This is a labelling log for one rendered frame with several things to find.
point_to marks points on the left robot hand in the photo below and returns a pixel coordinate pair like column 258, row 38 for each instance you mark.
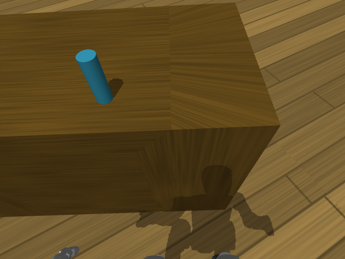
column 67, row 253

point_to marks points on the can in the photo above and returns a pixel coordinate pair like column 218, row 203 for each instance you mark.
column 92, row 70

